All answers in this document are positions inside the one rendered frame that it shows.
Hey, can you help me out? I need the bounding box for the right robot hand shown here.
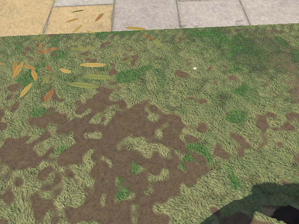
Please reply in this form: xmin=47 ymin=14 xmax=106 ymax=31
xmin=261 ymin=204 xmax=299 ymax=224

